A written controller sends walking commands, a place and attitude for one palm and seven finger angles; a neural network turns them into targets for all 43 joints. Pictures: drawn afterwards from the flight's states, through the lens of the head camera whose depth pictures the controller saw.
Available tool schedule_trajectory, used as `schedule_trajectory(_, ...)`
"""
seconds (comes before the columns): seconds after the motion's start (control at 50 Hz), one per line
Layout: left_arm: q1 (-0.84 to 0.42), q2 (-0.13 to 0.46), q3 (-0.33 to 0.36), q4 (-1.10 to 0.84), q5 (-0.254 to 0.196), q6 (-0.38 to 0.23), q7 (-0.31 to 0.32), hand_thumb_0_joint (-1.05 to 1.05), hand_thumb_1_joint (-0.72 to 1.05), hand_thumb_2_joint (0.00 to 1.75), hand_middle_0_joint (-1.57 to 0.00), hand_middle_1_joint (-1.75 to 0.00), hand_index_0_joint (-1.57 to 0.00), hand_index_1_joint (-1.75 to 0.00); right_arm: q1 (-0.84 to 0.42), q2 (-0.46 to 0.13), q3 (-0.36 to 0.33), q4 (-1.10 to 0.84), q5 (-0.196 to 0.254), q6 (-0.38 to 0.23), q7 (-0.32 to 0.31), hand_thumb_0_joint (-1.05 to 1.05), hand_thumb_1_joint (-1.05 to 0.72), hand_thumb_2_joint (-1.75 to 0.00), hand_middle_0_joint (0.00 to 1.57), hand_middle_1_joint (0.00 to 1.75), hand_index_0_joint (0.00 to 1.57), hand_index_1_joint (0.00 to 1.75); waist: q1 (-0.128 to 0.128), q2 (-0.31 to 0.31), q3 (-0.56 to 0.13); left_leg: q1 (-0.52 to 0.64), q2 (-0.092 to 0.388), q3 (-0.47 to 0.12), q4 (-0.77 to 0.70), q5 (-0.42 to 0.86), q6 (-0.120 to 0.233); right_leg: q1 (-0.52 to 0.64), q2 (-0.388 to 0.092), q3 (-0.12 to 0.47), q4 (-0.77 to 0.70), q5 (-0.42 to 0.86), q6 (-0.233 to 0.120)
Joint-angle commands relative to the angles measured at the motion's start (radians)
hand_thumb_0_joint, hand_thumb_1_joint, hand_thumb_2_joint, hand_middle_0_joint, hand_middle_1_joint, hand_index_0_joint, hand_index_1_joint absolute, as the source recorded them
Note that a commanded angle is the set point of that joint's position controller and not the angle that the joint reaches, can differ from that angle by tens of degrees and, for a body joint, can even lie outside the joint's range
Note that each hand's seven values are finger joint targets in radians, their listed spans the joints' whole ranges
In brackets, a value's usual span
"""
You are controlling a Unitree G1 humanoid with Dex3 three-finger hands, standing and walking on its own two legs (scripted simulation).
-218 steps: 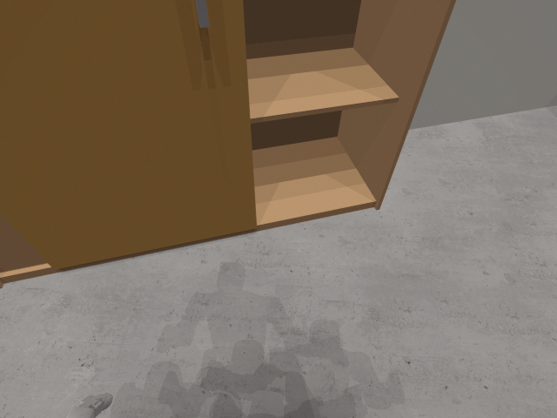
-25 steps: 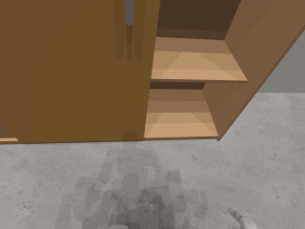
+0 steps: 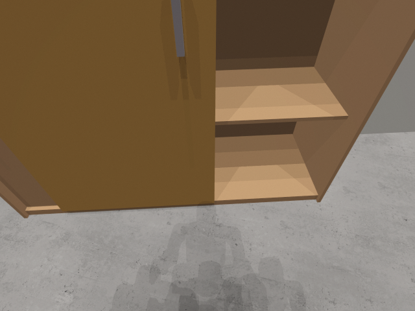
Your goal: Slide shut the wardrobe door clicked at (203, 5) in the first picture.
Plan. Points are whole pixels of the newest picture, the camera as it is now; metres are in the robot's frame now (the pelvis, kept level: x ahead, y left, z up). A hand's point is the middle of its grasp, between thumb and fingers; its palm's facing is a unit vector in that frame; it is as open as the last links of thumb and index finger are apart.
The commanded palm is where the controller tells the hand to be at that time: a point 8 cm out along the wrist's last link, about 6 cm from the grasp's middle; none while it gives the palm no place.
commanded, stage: take the last steps up to it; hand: left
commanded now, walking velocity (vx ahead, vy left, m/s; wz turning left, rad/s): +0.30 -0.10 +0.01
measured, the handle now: (176, 3) +0.76 +0.09 +0.28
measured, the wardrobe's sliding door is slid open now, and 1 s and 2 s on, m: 0.59 0.59 0.59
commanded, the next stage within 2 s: come to a stop and stand still in 0.90 s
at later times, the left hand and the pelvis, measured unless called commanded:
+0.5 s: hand out of the picture -0.07 +0.10 -0.15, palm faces +0.23 -0.97 -0.12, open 7.3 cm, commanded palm none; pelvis +0.07 -0.01 +0.00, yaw +4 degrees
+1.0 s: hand (140, 238) +0.34 +0.19 -0.17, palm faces +0.00 -0.98 -0.20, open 7.3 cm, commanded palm none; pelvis +0.24 +0.00 +0.00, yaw +0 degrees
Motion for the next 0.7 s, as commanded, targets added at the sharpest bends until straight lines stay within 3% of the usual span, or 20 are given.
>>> schedule_trajectory(0.0, 0.249, 0.135, 0.018, 0.03, 0.024, -0.033, 0.01, 0.0, 0.9, 0.9, -0.2, -0.3, -0.2, -0.3, -0.028, -0.055, -0.016, -0.059, 0.012, -0.023, -0.003, 0.0, -0.9, -0.9, 0.2, 0.3, 0.2, 0.3, 0.094, -0.169, 0.004, -0.317, 0.089, -0.105, 0.125, -0.47, -0.052, 0.317, -0.183, 0.256, -0.422, -0.196, -0.099)
schedule_trajectory(0.02, 0.21, 0.186, 0.022, 0.004, 0.022, -0.031, 0.014, 0.0, 0.9, 0.9, -0.2, -0.3, -0.2, -0.3, -0.046, -0.035, -0.01, -0.084, 0.01, -0.025, -0.001, 0.0, -0.9, -0.9, 0.2, 0.3, 0.2, 0.3, 0.092, -0.34, 0.112, -0.413, 0.032, 0.018, 0.341, -0.405, -0.069, 0.176, -0.371, 0.466, -0.569, -0.395, -0.168)
schedule_trajectory(0.04, 0.15, 0.165, 0.018, -0.017, 0.009, -0.041, 0.018, 0.0, 0.9, 0.9, -0.2, -0.3, -0.2, -0.3, -0.05, -0.103, -0.028, -0.072, -0.009, -0.022, 0.008, 0.0, -0.9, -0.9, 0.2, 0.3, 0.2, 0.3, 0.068, -0.24, 0.155, -0.361, 0.09, -0.012, 0.479, -0.361, -0.054, 0.007, -0.384, 0.462, -0.604, -0.448, -0.18)
schedule_trajectory(0.06, 0.1, 0.137, 0.019, -0.013, 0.003, -0.057, 0.017, 0.0, 0.9, 0.9, -0.2, -0.3, -0.2, -0.3, -0.023, -0.093, -0.032, -0.046, -0.01, -0.016, 0.015, 0.0, -0.9, -0.9, 0.2, 0.3, 0.2, 0.3, 0.035, -0.242, 0.184, -0.34, 0.102, -0.009, 0.559, -0.288, -0.05, -0.035, -0.328, 0.405, -0.605, -0.389, -0.163)
schedule_trajectory(0.08, 0.092, 0.105, 0.009, -0.006, -0.001, -0.067, 0.012, 0.0, 0.9, 0.9, -0.2, -0.3, -0.2, -0.3, 0.002, -0.081, -0.035, -0.018, -0.01, -0.011, 0.02, 0.0, -0.9, -0.9, 0.2, 0.3, 0.2, 0.3, 0.016, -0.148, 0.199, -0.314, 0.11, 0.009, 0.637, -0.226, -0.059, -0.057, -0.279, 0.315, -0.584, -0.282, -0.144)
schedule_trajectory(0.1, 0.104, 0.083, 0.002, 0.004, -0.003, -0.077, 0.007, 0.0, 0.9, 0.9, -0.2, -0.3, -0.2, -0.3, 0.029, -0.064, -0.035, -0.005, -0.008, -0.011, 0.024, 0.0, -0.9, -0.9, 0.2, 0.3, 0.2, 0.3, 0.003, -0.114, 0.198, -0.314, 0.119, 0.025, 0.681, -0.181, -0.068, -0.046, -0.236, 0.228, -0.554, -0.17, -0.128)
schedule_trajectory(0.14, 0.158, 0.058, -0.004, 0.03, -0.002, -0.091, 0.004, 0.0, 0.9, 0.9, -0.2, -0.3, -0.2, -0.3, 0.047, -0.04, -0.035, 0.006, -0.008, -0.016, 0.027, 0.0, -0.9, -0.9, 0.2, 0.3, 0.2, 0.3, 0.008, -0.086, 0.178, -0.333, 0.132, 0.043, 0.723, -0.12, -0.082, 0.008, -0.195, 0.143, -0.525, -0.033, -0.107)
schedule_trajectory(0.2, 0.252, 0.03, -0.009, 0.074, 0.001, -0.104, 0.004, 0.0, 0.9, 0.9, -0.2, -0.3, -0.2, -0.3, -0.009, -0.041, -0.036, -0.007, -0.01, -0.023, 0.022, 0.0, -0.9, -0.9, 0.2, 0.3, 0.2, 0.3, 0.046, -0.112, 0.16, -0.389, 0.169, 0.042, 0.727, -0.093, -0.095, 0.092, -0.208, 0.163, -0.519, 0.001, -0.127)
schedule_trajectory(0.32, 0.356, 0.02, -0.002, 0.137, 0.014, -0.119, 0.006, 0.0, 0.9, 0.9, -0.2, -0.3, -0.2, -0.3, -0.138, -0.031, -0.033, -0.037, -0.01, -0.045, 0.024, 0.0, -0.9, -0.9, 0.2, 0.3, 0.2, 0.3, 0.085, -0.112, 0.138, -0.457, 0.22, 0.058, 0.61, -0.142, -0.095, 0.229, -0.244, 0.223, -0.496, 0.075, -0.196)
schedule_trajectory(0.4, 0.415, 0.014, -0.003, 0.185, 0.02, -0.118, 0.006, 0.0, 0.9, 0.9, -0.2, -0.3, -0.2, -0.3, -0.233, 0.001, -0.015, -0.055, -0.004, -0.064, 0.021, 0.0, -0.9, -0.9, 0.2, 0.3, 0.2, 0.3, 0.11, -0.127, 0.127, -0.407, 0.206, 0.11, 0.449, -0.218, -0.083, 0.279, -0.244, 0.191, -0.432, 0.354, -0.212)
schedule_trajectory(0.46, 0.41, 0.024, -0.001, 0.202, 0.022, -0.111, 0.006, 0.0, 0.9, 0.9, -0.2, -0.3, -0.2, -0.3, -0.261, 0.025, -0.005, -0.059, 0.003, -0.077, 0.021, 0.0, -0.9, -0.9, 0.2, 0.3, 0.2, 0.3, 0.108, -0.142, 0.133, -0.28, 0.181, 0.147, 0.327, -0.247, -0.061, 0.227, -0.235, 0.155, -0.384, 0.468, -0.203)
schedule_trajectory(0.5, 0.371, 0.03, 0.0, 0.204, 0.016, -0.109, 0.004, 0.0, 0.9, 0.9, -0.2, -0.3, -0.2, -0.3, -0.176, 0.02, -0.003, -0.032, 0.004, -0.089, 0.013, 0.0, -0.9, -0.9, 0.2, 0.3, 0.2, 0.3, 0.057, -0.131, 0.095, -0.106, 0.146, 0.183, 0.19, -0.185, -0.047, 0.183, -0.201, 0.102, -0.292, 0.55, -0.174)
schedule_trajectory(0.52, 0.357, 0.027, 0.002, 0.205, 0.011, -0.108, 0.002, 0.0, 0.9, 0.9, -0.2, -0.3, -0.2, -0.3, -0.091, 0.008, -0.008, 0.004, 0.001, -0.097, 0.005, 0.0, -0.9, -0.9, 0.2, 0.3, 0.2, 0.3, 0.022, -0.099, 0.051, 0.069, 0.117, 0.211, 0.111, -0.113, -0.043, 0.12, -0.164, 0.06, -0.183, 0.607, -0.146)
schedule_trajectory(0.54, 0.353, 0.012, 0.001, 0.203, 0.005, -0.107, -0.001, 0.0, 0.9, 0.9, -0.2, -0.3, -0.2, -0.3, 0.031, -0.036, -0.016, 0.041, 0.0, -0.105, -0.007, 0.0, -0.9, -0.9, 0.2, 0.3, 0.2, 0.3, -0.031, -0.039, -0.017, 0.289, 0.172, 0.147, 0.064, -0.065, -0.025, 0.01, -0.123, 0.029, -0.005, 0.576, -0.117)
schedule_trajectory(0.56, 0.382, -0.036, -0.005, 0.187, -0.003, -0.107, -0.008, 0.0, 0.9, 0.9, -0.2, -0.3, -0.2, -0.3, 0.151, -0.141, -0.04, 0.066, -0.009, -0.113, -0.018, 0.0, -0.9, -0.9, 0.2, 0.3, 0.2, 0.3, -0.062, 0.163, -0.134, 0.516, 0.427, -0.166, 0.033, -0.019, 0.053, -0.209, -0.035, -0.045, 0.247, 0.249, -0.067)
schedule_trajectory(0.58, 0.339, -0.031, -0.012, 0.152, -0.001, -0.104, -0.01, 0.0, 0.9, 0.9, -0.2, -0.3, -0.2, -0.3, 0.211, -0.2, -0.049, 0.076, 0.001, -0.103, -0.026, 0.0, -0.9, -0.9, 0.2, 0.3, 0.2, 0.3, -0.068, 0.23, -0.141, 0.534, 0.599, -0.369, -0.087, 0.038, 0.135, -0.344, 0.008, -0.044, 0.472, -0.123, -0.049)
schedule_trajectory(0.6, 0.297, 0.008, 0.001, 0.145, 0.012, -0.092, -0.008, 0.0, 0.9, 0.9, -0.2, -0.3, -0.2, -0.3, 0.15, -0.186, -0.046, 0.065, 0.006, -0.094, -0.025, 0.0, -0.9, -0.9, 0.2, 0.3, 0.2, 0.3, -0.048, 0.12, -0.07, 0.404, 0.601, -0.32, -0.128, -0.079, 0.151, -0.347, -0.041, 0.009, 0.553, -0.122, -0.062)
schedule_trajectory(0.62, 0.247, 0.001, 0.001, 0.138, 0.014, -0.082, -0.012, 0.0, 0.9, 0.9, -0.2, -0.3, -0.2, -0.3, 0.082, -0.149, -0.037, 0.043, 0.006, -0.097, -0.03, 0.0, -0.9, -0.9, 0.2, 0.3, 0.2, 0.3, -0.03, 0.105, 0.023, 0.275, 0.567, -0.294, -0.16, -0.082, 0.135, -0.37, -0.077, 0.017, 0.607, -0.052, -0.05)
schedule_trajectory(0.64, 0.223, -0.005, 0.009, 0.141, 0.019, -0.076, -0.02, 0.0, 0.9, 0.9, -0.2, -0.3, -0.2, -0.3, 0.023, -0.094, -0.024, 0.034, 0.005, -0.103, -0.03, 0.0, -0.9, -0.9, 0.2, 0.3, 0.2, 0.3, -0.003, 0.05, 0.112, 0.181, 0.539, -0.219, -0.185, -0.041, 0.115, -0.373, -0.107, 0.022, 0.616, 0.021, -0.039)
schedule_trajectory(0.68, 0.239, -0.037, 0.011, 0.14, 0.022, -0.064, -0.031, 0.0, 0.9, 0.9, -0.2, -0.3, -0.2, -0.3, 0.012, -0.042, -0.004, 0.033, 0.007, -0.118, -0.03, 0.0, -0.9, -0.9, 0.2, 0.3, 0.2, 0.3, 0.036, 0.051, 0.14, 0.113, 0.464, -0.061, -0.178, 0.148, 0.072, -0.329, -0.116, 0.007, 0.581, 0.094, -0.02)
